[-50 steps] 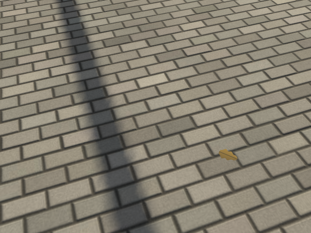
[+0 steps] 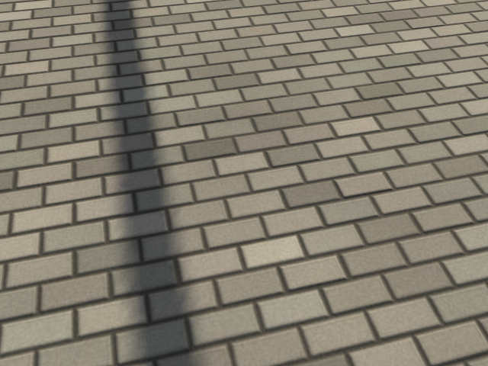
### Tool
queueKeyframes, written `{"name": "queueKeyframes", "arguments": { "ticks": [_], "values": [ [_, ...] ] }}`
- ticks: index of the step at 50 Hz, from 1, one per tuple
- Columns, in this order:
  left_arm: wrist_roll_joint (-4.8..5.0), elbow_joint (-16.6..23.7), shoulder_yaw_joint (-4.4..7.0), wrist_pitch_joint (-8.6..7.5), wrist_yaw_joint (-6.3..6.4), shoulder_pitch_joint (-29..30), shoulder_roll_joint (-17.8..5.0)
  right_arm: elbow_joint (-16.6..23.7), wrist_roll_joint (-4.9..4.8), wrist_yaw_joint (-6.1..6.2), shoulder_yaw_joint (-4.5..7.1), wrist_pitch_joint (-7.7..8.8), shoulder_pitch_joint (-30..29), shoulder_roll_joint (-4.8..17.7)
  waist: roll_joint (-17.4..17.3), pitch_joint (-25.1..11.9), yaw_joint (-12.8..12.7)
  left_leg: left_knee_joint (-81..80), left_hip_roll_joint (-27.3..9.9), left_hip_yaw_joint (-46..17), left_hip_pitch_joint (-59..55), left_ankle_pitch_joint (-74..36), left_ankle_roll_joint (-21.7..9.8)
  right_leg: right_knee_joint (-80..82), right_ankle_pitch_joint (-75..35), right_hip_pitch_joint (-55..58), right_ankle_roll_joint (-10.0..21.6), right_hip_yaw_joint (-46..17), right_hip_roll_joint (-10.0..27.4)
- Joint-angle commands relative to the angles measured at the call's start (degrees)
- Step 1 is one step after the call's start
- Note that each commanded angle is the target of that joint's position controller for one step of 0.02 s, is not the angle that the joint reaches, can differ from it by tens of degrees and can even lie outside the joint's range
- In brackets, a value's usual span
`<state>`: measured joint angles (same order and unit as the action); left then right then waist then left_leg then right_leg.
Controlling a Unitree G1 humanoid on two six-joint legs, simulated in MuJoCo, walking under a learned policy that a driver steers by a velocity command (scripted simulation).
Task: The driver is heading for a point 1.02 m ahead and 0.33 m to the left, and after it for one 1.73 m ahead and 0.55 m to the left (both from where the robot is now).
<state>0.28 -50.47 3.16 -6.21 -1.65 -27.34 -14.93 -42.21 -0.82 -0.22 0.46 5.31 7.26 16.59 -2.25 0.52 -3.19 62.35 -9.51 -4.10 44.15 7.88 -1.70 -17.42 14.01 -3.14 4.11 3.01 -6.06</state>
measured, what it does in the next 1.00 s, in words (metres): walks ahead, turning left: left foot, then right foot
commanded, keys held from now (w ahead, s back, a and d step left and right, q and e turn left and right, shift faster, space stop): w+shift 0.34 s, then w+q+shift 0.66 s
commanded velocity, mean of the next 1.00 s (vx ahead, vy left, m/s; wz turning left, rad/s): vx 1.00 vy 0.00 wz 0.44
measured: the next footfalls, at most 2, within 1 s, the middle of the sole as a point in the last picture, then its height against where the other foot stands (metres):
left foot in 0.22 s outside the picture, level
right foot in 0.70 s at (282, 248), level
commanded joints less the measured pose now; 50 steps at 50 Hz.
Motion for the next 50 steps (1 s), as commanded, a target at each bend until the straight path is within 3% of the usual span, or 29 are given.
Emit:
{"name": "queueKeyframes", "arguments": {
  "ticks": [1,3,6,8,10,11,12,13,14,15,16,17,19,21,23,27,29,32,33,34,35,36,37,38,40,42,44,47,50],
  "values": [
    [0.53,6.30,0.67,-2.64,0.95,8.55,-6.14,3.66,1.04,-0.62,-0.38,0.92,-2.48,1.56,1.97,9.04,3.64,-14.83,0.06,2.84,-9.00,-17.14,1.30,15.16,-5.44,-19.58,8.59,-6.42,11.56],
    [1.39,4.93,1.02,-2.77,1.34,3.70,-8.22,4.98,0.25,-1.65,-0.59,1.71,-7.65,0.95,1.04,8.92,1.15,-24.29,2.47,4.29,-15.64,-25.31,1.08,18.13,-5.91,-16.88,8.08,-5.43,13.12],
    [1.76,2.84,1.18,-0.67,1.66,-0.22,-9.52,7.07,-0.61,-2.64,-0.01,1.85,-12.51,2.59,2.19,9.97,-0.03,-33.32,4.59,4.33,-10.57,-21.78,0.16,15.80,-13.14,0.35,6.62,-4.64,16.68],
    [0.39,2.29,1.55,1.21,1.83,-0.25,-11.58,7.24,-0.76,-2.98,1.36,1.64,-9.30,5.39,5.64,5.77,3.01,-33.05,7.91,5.91,-12.35,-13.37,-1.57,7.65,-35.19,10.42,4.98,-4.72,19.20],
    [-1.78,1.87,1.73,3.18,2.07,1.61,-13.14,4.25,-1.81,-2.10,3.82,0.45,6.90,9.90,10.36,-5.27,12.59,-29.31,11.37,8.64,-28.53,-4.30,-4.68,-13.71,-59.08,12.22,3.01,-2.75,18.69],
    [-2.42,3.27,0.65,3.40,2.56,2.36,-10.59,0.94,-1.56,-1.23,4.72,-0.48,19.88,12.46,8.21,-13.74,17.92,-23.73,5.52,1.79,-49.75,0.24,-5.80,-33.56,-49.19,-2.51,1.72,-2.55,17.06],
    [-0.71,4.50,-2.62,1.39,1.09,-9.80,2.29,-1.10,0.30,-1.83,6.53,0.08,24.34,19.33,-16.60,-25.32,9.07,-33.08,-9.37,-33.34,-73.08,30.74,-17.30,-60.23,-3.21,-28.53,-1.71,-5.79,4.69],
    [1.78,2.71,-2.12,-0.52,0.87,-6.72,-2.68,-1.88,0.51,-1.99,5.18,0.33,26.86,12.45,-14.77,-29.04,12.37,-45.86,-9.42,-47.72,-74.78,42.26,-14.75,-64.57,11.87,-33.43,0.56,-13.37,3.60],
    [4.12,5.62,-0.80,-1.26,0.98,3.03,-7.09,-2.20,0.66,-1.79,4.19,0.67,22.46,8.94,-11.29,-16.89,11.97,-47.62,-8.98,-40.09,-67.40,36.15,-11.63,-66.64,9.97,-39.40,1.94,-11.76,6.50],
    [3.54,7.82,-1.26,-1.88,1.35,9.81,-7.07,-1.41,1.09,-1.90,3.97,1.00,17.51,8.11,-1.89,-10.18,10.75,-47.56,-7.10,-32.03,-57.14,25.13,-10.67,-63.69,6.63,-38.79,2.28,-10.80,9.08],
    [2.13,8.69,-1.30,-2.18,1.49,12.70,-6.00,-1.29,1.79,-2.12,3.84,1.34,13.79,7.41,1.95,-5.40,8.25,-47.94,-5.05,-25.75,-47.78,17.41,-10.84,-59.67,3.76,-37.41,2.16,-10.14,10.94],
    [1.66,8.61,-1.11,-1.58,1.33,11.37,-5.36,-1.26,2.70,-2.32,3.20,1.76,11.35,5.12,0.85,-4.01,4.87,-48.85,-2.90,-21.03,-41.36,14.20,-10.69,-57.05,1.19,-33.62,2.16,-10.83,13.33],
    [0.86,8.56,-1.30,-0.28,1.25,10.60,-3.67,-1.75,1.42,-2.65,2.32,1.72,10.09,2.24,-0.62,-1.00,1.96,-51.91,0.06,-17.57,-34.85,12.27,-12.15,-53.13,0.66,-31.95,1.07,-9.74,14.58],
    [-0.14,9.95,-1.68,0.28,1.39,13.70,-3.08,-2.54,0.31,-2.09,2.57,1.91,11.70,3.33,0.33,3.75,1.37,-55.18,0.12,-16.17,-30.62,10.64,-13.75,-46.90,-1.20,-35.14,-1.33,-8.98,15.35],
    [-0.86,12.42,-1.79,-0.39,1.38,20.83,-4.08,-2.93,0.31,-0.86,3.04,1.92,14.27,4.76,1.53,7.20,3.41,-57.48,0.56,-13.87,-29.71,5.90,-14.31,-36.58,-9.59,-38.33,-4.12,-8.23,14.77],
    [-0.35,15.65,-2.39,-2.42,-0.41,31.92,-2.89,-3.59,-0.76,0.76,3.71,1.68,19.63,6.68,1.01,7.72,7.08,-58.49,3.45,-8.57,-25.17,1.21,-11.41,-17.09,-27.94,-25.12,-6.64,-5.25,9.18],
    [0.39,16.93,-1.70,-2.65,-0.59,34.35,-4.50,-4.08,-1.64,1.05,4.08,1.29,21.27,7.40,0.16,7.81,7.28,-57.05,1.94,-10.33,-29.68,2.18,-10.36,-11.88,-28.93,-23.17,-6.63,-7.02,8.17],
    [1.21,17.39,-0.35,-2.84,-0.33,33.73,-7.41,-5.08,-1.44,1.73,4.47,-0.62,22.92,6.98,-2.34,6.54,5.75,-50.11,-0.38,-12.64,-40.59,-6.27,-8.54,-8.40,-21.59,-22.65,-6.05,-8.31,7.47],
    [1.49,16.73,0.53,-2.89,-0.01,29.55,-9.12,-4.95,-0.88,1.81,4.75,-1.31,22.40,7.57,-3.79,3.39,3.29,-44.27,-0.23,-12.84,-42.63,-16.99,-7.66,-9.31,-16.81,-18.10,-5.20,-7.70,6.61],
    [2.12,15.24,1.95,-2.61,0.68,21.13,-11.62,-4.51,0.38,1.52,4.91,-2.06,21.28,8.70,-4.86,-3.04,-1.71,-33.39,1.78,-11.68,-42.26,-25.82,-6.11,-11.10,-11.44,-8.51,-4.00,-5.93,5.83],
    [2.08,12.86,2.62,-1.91,1.58,7.58,-12.90,-2.30,1.69,1.22,4.25,-2.43,17.79,7.60,-5.67,-13.15,-8.88,-16.83,4.08,-10.71,-32.03,-22.41,-4.32,-17.39,-6.04,10.61,-2.52,-9.17,11.46],
    [-0.13,11.39,3.82,-1.20,1.76,0.85,-18.65,-0.37,1.10,0.82,1.70,-1.24,28.25,-3.27,16.51,-26.03,-3.02,7.57,11.74,-6.01,-11.81,9.59,-1.81,-12.98,14.18,34.49,4.76,-36.31,26.90],
    [-0.18,10.73,3.38,-1.35,0.43,-0.01,-16.54,0.82,-2.83,0.62,0.71,-0.42,29.13,-2.46,29.49,-31.38,-2.62,19.61,10.89,-7.51,-1.26,20.79,-1.93,-0.14,36.54,38.01,8.33,-58.83,31.93],
    [0.19,11.41,2.39,-1.11,0.87,4.32,-10.79,1.27,-4.02,1.26,2.07,-0.60,21.01,2.98,21.37,-19.12,-4.38,22.73,7.74,-5.08,4.19,16.69,-2.24,2.72,34.85,29.90,5.77,-50.49,29.51],
    [-0.71,9.59,1.77,-0.55,1.19,9.02,-7.71,3.39,-1.39,1.19,2.76,-0.87,10.36,4.68,5.25,-5.75,-3.23,18.69,3.14,-2.42,2.48,10.73,-2.24,1.82,10.56,12.20,3.61,-30.57,25.45],
    [-1.84,7.80,0.98,-0.78,1.24,13.02,-4.05,4.30,-1.74,0.08,3.27,-2.55,10.73,2.56,7.50,-1.60,1.36,14.03,-0.56,-3.30,-3.20,9.17,-2.24,3.52,1.01,1.65,3.47,-19.68,22.38],
    [-0.38,6.38,1.09,-0.99,0.94,14.98,-3.35,5.70,-2.23,-0.34,2.87,-4.40,9.60,-0.06,7.96,1.96,3.05,12.41,-2.51,-2.21,-2.19,9.89,-2.15,6.20,-3.12,-2.97,3.23,-12.38,22.33],
    [-0.62,6.37,1.85,-1.27,1.23,17.76,-6.47,8.14,-1.32,-0.91,2.59,-4.73,6.44,0.34,5.45,6.14,4.81,6.64,-2.81,-1.33,-0.04,0.79,-1.06,9.88,-9.90,-7.03,3.60,-2.90,21.71],
    [-0.65,6.26,2.33,-1.23,1.78,16.55,-9.28,9.47,-1.03,-2.22,2.69,-4.24,0.88,2.24,1.46,8.39,3.37,-5.32,-0.60,3.47,-1.92,-10.52,-1.97,11.96,-13.63,-5.23,1.71,6.22,18.55]
  ]
}}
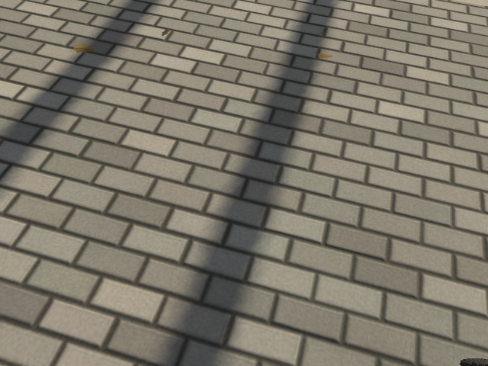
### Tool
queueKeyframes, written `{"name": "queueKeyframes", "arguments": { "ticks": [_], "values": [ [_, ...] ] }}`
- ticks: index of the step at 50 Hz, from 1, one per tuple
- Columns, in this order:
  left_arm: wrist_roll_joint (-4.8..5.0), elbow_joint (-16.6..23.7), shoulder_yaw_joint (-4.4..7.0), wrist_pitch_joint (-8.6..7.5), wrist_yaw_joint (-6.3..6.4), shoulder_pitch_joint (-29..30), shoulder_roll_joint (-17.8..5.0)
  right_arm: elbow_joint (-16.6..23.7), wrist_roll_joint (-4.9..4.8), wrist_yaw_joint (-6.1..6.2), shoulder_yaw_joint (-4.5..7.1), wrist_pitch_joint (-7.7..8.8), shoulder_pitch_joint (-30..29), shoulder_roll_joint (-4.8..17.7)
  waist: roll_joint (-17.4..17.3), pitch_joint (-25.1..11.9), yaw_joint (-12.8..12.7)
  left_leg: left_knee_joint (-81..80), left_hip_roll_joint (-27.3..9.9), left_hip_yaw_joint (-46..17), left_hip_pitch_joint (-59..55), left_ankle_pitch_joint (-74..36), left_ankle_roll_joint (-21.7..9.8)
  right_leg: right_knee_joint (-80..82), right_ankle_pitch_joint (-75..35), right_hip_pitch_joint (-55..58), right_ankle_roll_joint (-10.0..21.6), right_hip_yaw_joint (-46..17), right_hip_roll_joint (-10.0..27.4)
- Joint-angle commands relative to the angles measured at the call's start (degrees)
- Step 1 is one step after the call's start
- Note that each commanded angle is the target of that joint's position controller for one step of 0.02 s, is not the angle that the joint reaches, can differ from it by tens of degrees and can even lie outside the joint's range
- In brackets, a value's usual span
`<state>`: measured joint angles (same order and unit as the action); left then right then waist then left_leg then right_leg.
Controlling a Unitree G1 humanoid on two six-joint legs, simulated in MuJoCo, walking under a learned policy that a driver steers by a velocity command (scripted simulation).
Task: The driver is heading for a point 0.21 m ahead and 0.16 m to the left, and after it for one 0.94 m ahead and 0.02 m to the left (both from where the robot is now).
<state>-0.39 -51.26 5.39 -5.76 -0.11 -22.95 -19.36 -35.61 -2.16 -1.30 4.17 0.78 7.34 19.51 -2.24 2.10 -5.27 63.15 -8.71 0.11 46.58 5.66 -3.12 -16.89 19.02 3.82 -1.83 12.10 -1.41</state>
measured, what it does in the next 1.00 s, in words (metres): walks ahead: left foot, then right foot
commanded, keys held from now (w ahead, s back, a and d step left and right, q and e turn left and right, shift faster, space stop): w+q+shift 0.26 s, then w+shift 0.08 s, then w+e+shift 0.44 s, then shift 0.22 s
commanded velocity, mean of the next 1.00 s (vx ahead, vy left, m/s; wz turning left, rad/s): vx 0.92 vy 0.00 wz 0.11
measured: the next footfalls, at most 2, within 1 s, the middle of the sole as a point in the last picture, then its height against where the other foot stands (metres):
left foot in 0.16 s outside the picture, level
right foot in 0.66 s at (242, 253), level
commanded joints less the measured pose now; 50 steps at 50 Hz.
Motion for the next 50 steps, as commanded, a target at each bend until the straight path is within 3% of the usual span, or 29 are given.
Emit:
{"name": "queueKeyframes", "arguments": {
  "ticks": [1,4,6,7,8,9,10,11,12,13,15,16,21,23,27,29,31,32,33,34,35,36,37,38,39,41,44,47,50],
  "values": [
    [0.21,6.70,0.38,-1.59,0.36,10.51,-6.42,3.78,0.33,-1.70,-1.14,0.57,-1.76,-0.78,0.74,7.41,4.48,-10.24,-0.76,0.79,-5.31,-10.87,-1.27,11.88,-20.38,-10.39,7.15,-1.54,14.36],
    [0.32,6.56,1.03,-0.40,0.59,7.90,-10.50,5.16,-0.02,-3.02,-0.20,1.19,-4.46,1.73,2.44,5.69,5.14,-18.08,5.25,8.05,-12.53,-10.46,-3.75,6.30,-50.25,-2.69,5.27,2.94,14.37],
    [0.86,7.23,1.86,1.21,0.91,7.89,-13.93,4.39,-0.94,-2.97,1.71,0.59,3.10,5.51,7.88,-0.11,11.12,-16.72,10.13,11.20,-22.16,-2.07,-5.62,-8.13,-77.86,1.60,5.36,3.45,16.06],
    [1.19,8.30,2.18,1.74,0.93,9.62,-14.78,1.97,-0.97,-2.66,3.45,-0.06,13.39,8.75,9.50,-5.27,16.59,-15.88,11.97,11.04,-35.14,2.18,-7.32,-21.16,-83.15,-2.50,5.90,2.49,16.67],
    [1.45,9.27,1.78,1.45,0.88,12.16,-13.29,-2.28,-0.80,-1.64,5.83,-0.77,27.24,12.78,6.36,-10.49,23.05,-20.74,12.21,6.28,-55.65,0.38,-9.95,-40.27,-72.85,-14.38,4.62,1.37,14.13],
    [0.73,10.58,-1.17,-0.39,0.52,13.50,-2.63,-4.00,-1.06,-0.53,6.41,-1.63,26.73,15.60,-14.65,-5.11,19.11,-26.96,6.17,-8.17,-62.33,-4.18,-13.99,-69.73,-1.22,-31.91,1.96,0.29,-0.10],
    [1.87,15.75,-3.11,-3.57,-0.34,3.80,0.76,0.67,1.17,-1.18,4.27,0.64,19.32,15.73,-21.43,-19.36,7.42,-40.81,-5.11,-47.76,-74.17,23.32,-27.12,-81.25,14.07,-50.67,2.07,-16.71,-4.81],
    [2.31,16.53,-2.29,-5.42,-0.75,11.89,-6.19,2.32,1.39,-1.43,3.57,1.93,19.28,9.54,-8.11,-18.49,12.39,-48.58,-6.11,-52.41,-70.25,34.46,-22.40,-75.22,7.14,-51.75,4.93,-22.41,-0.43],
    [3.51,18.23,-2.08,-5.67,-0.55,16.22,-5.94,1.07,1.91,-1.79,3.30,3.39,19.04,8.69,-0.74,-8.39,10.15,-51.55,-5.37,-49.81,-60.62,31.88,-20.00,-68.95,4.54,-52.62,5.51,-20.84,0.53],
    [2.27,17.04,-2.40,-5.19,0.13,15.91,-4.73,0.94,1.83,-1.99,2.84,4.54,15.75,7.53,7.60,-5.90,7.09,-50.40,-3.83,-44.98,-52.47,26.39,-17.74,-62.54,1.73,-48.09,5.32,-21.58,3.72],
    [0.78,14.64,-1.89,-3.10,-0.04,11.20,-4.64,1.90,2.47,-1.16,1.94,4.91,9.14,5.47,6.10,-2.00,2.38,-49.50,0.77,-34.37,-38.42,17.31,-16.56,-55.43,-1.60,-39.71,3.20,-21.94,6.52],
    [0.45,14.23,-1.74,-2.16,-0.04,10.82,-4.49,1.48,1.98,-0.70,1.44,4.85,8.49,4.10,5.39,-0.53,1.96,-50.39,1.99,-30.16,-35.09,14.51,-16.10,-51.63,-2.19,-38.44,2.05,-20.88,7.56],
    [-0.41,17.07,-4.10,-0.94,-0.47,22.84,1.35,-2.27,1.68,1.80,0.20,4.89,13.36,1.61,1.57,4.65,8.72,-52.49,6.98,-11.30,-27.69,0.68,-11.59,-28.55,-27.99,-37.29,-0.81,-13.54,8.49],
    [0.37,17.51,-4.38,-1.50,-1.13,26.42,1.85,-3.85,1.55,1.55,0.19,5.52,16.00,2.63,0.71,5.11,11.67,-55.91,5.51,-9.22,-27.67,2.98,-10.18,-21.23,-38.01,-33.06,0.41,-11.10,6.98],
    [2.92,19.82,-3.63,-1.90,-3.17,32.68,0.32,-8.54,1.94,1.23,-0.03,5.30,21.04,3.16,-0.24,7.80,13.92,-55.96,0.77,-5.13,-46.28,-7.75,-6.74,-12.04,-34.01,-42.65,4.22,-10.60,4.33],
    [3.15,19.93,-2.80,-2.40,-4.42,30.50,-1.36,-9.23,2.82,1.68,0.02,4.65,19.39,4.16,-1.01,5.07,11.32,-51.93,-0.72,-1.99,-54.19,-27.86,-4.19,-11.03,-31.01,-42.32,6.57,-8.95,1.42],
    [3.38,19.49,-1.45,-1.66,-4.45,24.18,-3.68,-8.79,4.67,2.40,0.54,3.85,17.36,6.82,-5.20,-2.47,6.29,-41.98,-1.42,0.21,-59.99,-59.30,-2.26,-15.38,-22.83,-35.19,8.28,-4.57,-3.33],
    [3.76,17.41,-0.34,-0.74,-3.96,14.76,-5.84,-8.29,5.88,2.76,0.73,3.30,15.21,7.51,-7.20,-7.46,1.16,-31.90,-1.99,0.68,-59.91,-70.89,-1.81,-18.48,-19.19,-26.85,9.46,-4.32,-4.47],
    [3.74,13.78,0.70,0.30,-3.24,0.23,-7.95,-6.86,6.13,2.94,0.99,2.86,9.70,8.70,-6.44,-12.34,-6.57,-15.64,-1.45,2.63,-52.61,-73.68,-0.92,-18.00,-20.39,-11.70,11.00,-6.63,-3.04],
    [2.97,10.71,0.94,1.52,-2.40,-10.86,-10.14,-5.18,6.50,3.02,0.11,3.42,7.75,5.72,4.87,-16.78,-9.61,9.28,3.86,2.19,-33.34,-38.00,0.19,-22.74,-13.30,8.65,13.99,-16.67,2.34],
    [1.94,10.79,1.23,0.44,-3.00,-8.51,-11.77,-3.07,2.71,1.47,-2.50,5.29,17.28,-2.99,26.57,-22.41,-0.20,29.96,15.40,-5.53,-4.89,23.28,5.67,-10.63,12.77,27.47,27.83,-55.35,16.42],
    [1.10,11.84,0.78,0.70,-2.20,-7.21,-6.24,-1.65,0.82,0.40,-2.29,7.67,11.72,3.30,14.64,-21.67,-3.85,26.86,13.20,-10.68,-0.67,17.85,1.39,1.52,26.03,25.86,24.33,-65.58,16.15],
    [-0.08,12.47,0.24,0.36,-1.80,-4.66,-4.98,0.30,-0.46,-0.01,-1.99,8.79,5.56,4.65,7.90,-13.24,-2.46,21.90,10.31,-11.16,0.17,14.70,-0.42,2.69,20.82,17.47,21.42,-59.92,15.36],
    [-0.16,12.64,0.06,-0.10,-2.37,-1.84,-4.60,1.32,0.72,0.19,-2.41,9.44,2.01,3.56,-2.26,-6.48,0.48,16.19,9.00,-10.15,-2.64,13.33,-1.21,4.22,12.91,6.16,20.38,-55.75,13.10],
    [0.04,13.19,-0.06,-0.57,-2.47,1.33,-4.50,1.11,2.26,0.55,-2.28,9.54,1.70,2.78,-3.96,-3.81,3.33,10.98,7.62,-10.36,-5.61,12.59,-0.84,4.25,5.72,-1.21,20.79,-51.05,10.57],
    [0.28,14.71,-0.67,-0.45,-2.13,7.09,-3.25,0.04,2.95,0.92,-1.86,8.32,4.76,2.95,-1.06,0.54,7.92,5.85,5.61,-8.45,-10.14,12.78,1.79,4.51,-19.40,-11.37,20.42,-40.94,7.05],
    [1.37,12.95,-1.38,-0.09,-0.48,6.54,-2.77,2.69,4.90,1.34,-2.60,7.55,0.71,0.90,0.56,2.74,7.20,-9.72,6.29,-0.75,-16.58,5.73,5.80,1.98,-51.69,-24.66,16.70,-26.31,2.11],
    [1.91,8.87,-0.76,1.37,0.97,-2.33,-3.81,3.76,4.70,0.25,-3.44,8.01,-5.68,-2.70,3.42,-2.03,1.18,-27.69,11.80,2.06,-28.38,-20.31,4.97,-0.20,-43.26,-26.96,10.06,-22.10,-1.76],
    [1.79,6.12,-0.97,2.73,1.92,-5.68,-2.67,6.00,3.96,-0.13,-2.51,7.88,-10.85,-1.23,7.14,-1.97,-0.65,-36.11,13.43,-0.25,-27.85,-25.46,3.45,-3.47,-34.45,-19.14,7.91,-26.10,0.52]
  ]
}}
